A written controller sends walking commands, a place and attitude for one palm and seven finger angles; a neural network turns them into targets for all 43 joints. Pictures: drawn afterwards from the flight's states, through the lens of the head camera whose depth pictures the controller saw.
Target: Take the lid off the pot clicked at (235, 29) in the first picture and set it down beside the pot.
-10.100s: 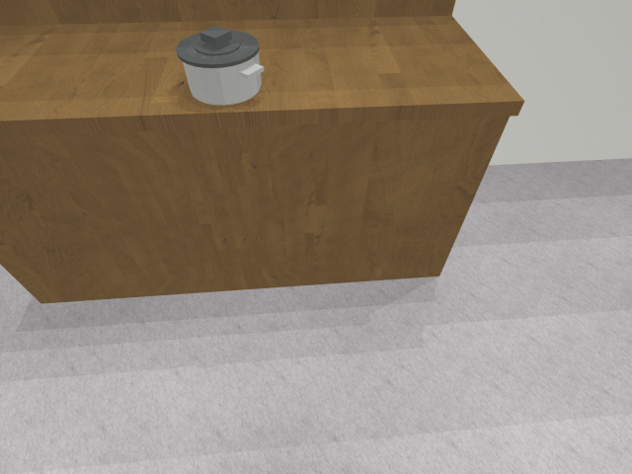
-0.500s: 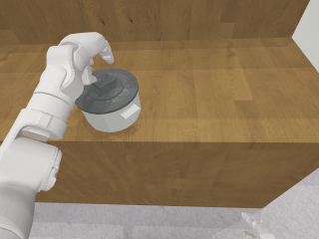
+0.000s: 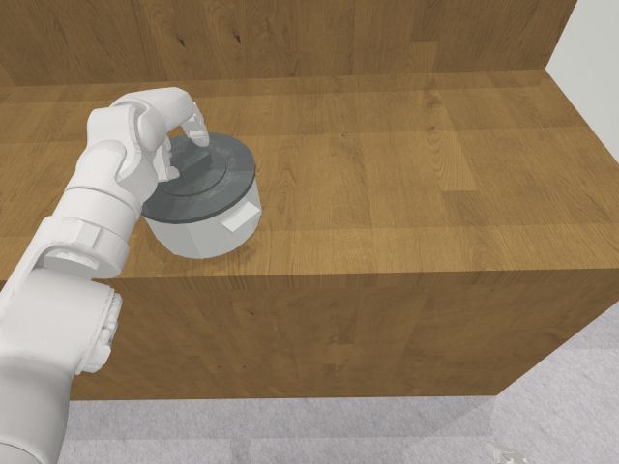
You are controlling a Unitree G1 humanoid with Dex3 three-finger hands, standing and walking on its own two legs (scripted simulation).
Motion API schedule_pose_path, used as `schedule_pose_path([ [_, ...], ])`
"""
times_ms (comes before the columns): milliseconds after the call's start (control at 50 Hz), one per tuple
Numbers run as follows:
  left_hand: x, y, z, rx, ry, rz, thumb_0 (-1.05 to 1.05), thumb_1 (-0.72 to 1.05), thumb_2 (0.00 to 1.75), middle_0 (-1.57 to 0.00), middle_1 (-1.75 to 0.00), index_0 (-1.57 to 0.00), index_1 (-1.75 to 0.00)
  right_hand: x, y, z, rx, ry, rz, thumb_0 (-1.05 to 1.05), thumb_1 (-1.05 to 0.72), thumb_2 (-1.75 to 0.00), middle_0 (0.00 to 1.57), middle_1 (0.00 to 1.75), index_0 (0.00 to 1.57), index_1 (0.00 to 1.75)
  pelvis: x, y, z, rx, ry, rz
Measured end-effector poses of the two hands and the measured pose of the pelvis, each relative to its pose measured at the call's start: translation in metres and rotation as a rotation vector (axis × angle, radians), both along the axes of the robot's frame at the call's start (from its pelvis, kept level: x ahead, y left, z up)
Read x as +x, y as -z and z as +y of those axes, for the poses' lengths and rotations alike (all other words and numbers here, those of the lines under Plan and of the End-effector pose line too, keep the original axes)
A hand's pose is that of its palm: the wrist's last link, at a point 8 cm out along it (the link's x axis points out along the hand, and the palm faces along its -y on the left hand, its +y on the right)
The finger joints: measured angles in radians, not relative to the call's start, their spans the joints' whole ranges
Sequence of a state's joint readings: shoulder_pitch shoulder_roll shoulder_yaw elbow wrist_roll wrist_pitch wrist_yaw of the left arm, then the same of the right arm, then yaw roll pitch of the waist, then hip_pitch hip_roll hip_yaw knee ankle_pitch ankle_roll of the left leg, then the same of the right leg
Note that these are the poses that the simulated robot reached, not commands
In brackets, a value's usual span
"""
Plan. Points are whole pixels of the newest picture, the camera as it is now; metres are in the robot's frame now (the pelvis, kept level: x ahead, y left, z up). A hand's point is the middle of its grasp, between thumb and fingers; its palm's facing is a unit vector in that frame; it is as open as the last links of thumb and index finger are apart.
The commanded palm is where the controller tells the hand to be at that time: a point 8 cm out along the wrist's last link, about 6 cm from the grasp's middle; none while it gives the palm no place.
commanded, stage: lower the open fingers around the knob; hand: left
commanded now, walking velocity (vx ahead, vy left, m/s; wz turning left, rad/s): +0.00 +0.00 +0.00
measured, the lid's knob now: (186, 159) +0.50 +0.17 +0.13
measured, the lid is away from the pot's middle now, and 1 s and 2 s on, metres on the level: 0.00 0.00 0.00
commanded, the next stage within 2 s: close the fingers and squeeze the knob in 0.36 s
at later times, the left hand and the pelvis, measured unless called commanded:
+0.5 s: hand (175, 162) +0.46 +0.17 +0.15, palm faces -0.35 -0.07 -0.93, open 10.0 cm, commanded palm +0.45 +0.17 +0.21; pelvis +0.00 +0.00 +0.00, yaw +0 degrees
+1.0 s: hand (178, 163) +0.46 +0.16 +0.15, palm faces -0.37 -0.07 -0.93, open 8.8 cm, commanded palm +0.45 +0.17 +0.21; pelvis +0.00 +0.00 +0.00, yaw +0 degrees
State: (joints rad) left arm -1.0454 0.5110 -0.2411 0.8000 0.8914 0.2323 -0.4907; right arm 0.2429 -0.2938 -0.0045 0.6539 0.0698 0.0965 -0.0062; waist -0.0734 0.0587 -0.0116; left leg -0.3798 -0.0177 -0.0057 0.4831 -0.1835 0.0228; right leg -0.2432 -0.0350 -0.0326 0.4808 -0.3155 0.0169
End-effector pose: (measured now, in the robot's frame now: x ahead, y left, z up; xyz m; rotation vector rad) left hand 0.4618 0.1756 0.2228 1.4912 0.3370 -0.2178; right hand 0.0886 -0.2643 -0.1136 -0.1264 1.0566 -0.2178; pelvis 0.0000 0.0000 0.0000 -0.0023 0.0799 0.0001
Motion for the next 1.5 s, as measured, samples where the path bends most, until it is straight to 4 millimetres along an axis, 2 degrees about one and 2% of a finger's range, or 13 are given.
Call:
schedule_pose_path([
  [140,0.001,0.01,-0.004,-0.008,0.021,0.01,0.0,-0.33,1.56,-0.87,-0.08,-0.86,-0.08,0.004,0.0,0.002,0.006,0.0,-0.003,0.01,-0.9,-0.9,0.2,0.3,0.2,0.3,0.002,0.0,0.001,-0.001,0.002,0.007],
  [480,-0.002,0.011,-0.006,-0.002,0.012,0.003,0.0,-0.33,1.56,-0.85,-0.07,-0.87,-0.08,0.019,0.003,0.011,0.038,-0.023,-0.023,0.01,-0.9,-0.9,0.2,0.3,0.2,0.3,0.004,0.0,-0.001,0.001,-0.002,0.007],
  [520,-0.002,0.011,-0.007,-0.002,0.015,0.005,0.0,-0.31,1.52,-0.82,-0.13,-0.84,-0.14,0.02,0.002,0.011,0.036,-0.024,-0.026,0.01,-0.9,-0.9,0.2,0.3,0.2,0.3,0.004,0.0,-0.001,0.001,-0.003,0.007],
  [680,-0.002,0.011,-0.009,-0.002,0.024,-0.004,0.0,-0.15,1.19,-0.64,-0.53,-0.64,-0.54,0.019,0.001,0.006,0.025,-0.019,-0.026,0.01,-0.9,-0.9,0.2,0.3,0.2,0.3,0.005,0.0,-0.003,0.002,0.0,0.004],
  [880,-0.002,0.014,-0.011,0.0,0.022,0.006,0.0,-0.01,1.05,-0.57,-0.81,-0.57,-0.81,0.016,0.001,0.003,0.017,-0.015,-0.017,0.01,-0.9,-0.9,0.2,0.3,0.2,0.3,0.003,0.0,-0.004,0.001,0.0,0.002],
  [1120,0.003,0.015,-0.008,-0.005,0.014,0.022,-0.01,0.06,0.95,-0.57,-0.93,-0.6,-0.94,0.009,0.003,0.002,0.014,-0.003,0.003,0.01,-0.9,-0.9,0.2,0.3,0.2,0.3,0.005,0.0,-0.004,0.0,0.002,0.008],
  [1500,0.008,0.014,-0.007,-0.006,0.016,0.026,-0.02,0.11,0.74,-0.61,-0.95,-0.63,-0.96,0.004,0.002,0.004,0.01,0.008,0.013,0.01,-0.9,-0.9,0.2,0.3,0.2,0.3,0.006,0.0,0.0,-0.001,0.007,0.015],
])
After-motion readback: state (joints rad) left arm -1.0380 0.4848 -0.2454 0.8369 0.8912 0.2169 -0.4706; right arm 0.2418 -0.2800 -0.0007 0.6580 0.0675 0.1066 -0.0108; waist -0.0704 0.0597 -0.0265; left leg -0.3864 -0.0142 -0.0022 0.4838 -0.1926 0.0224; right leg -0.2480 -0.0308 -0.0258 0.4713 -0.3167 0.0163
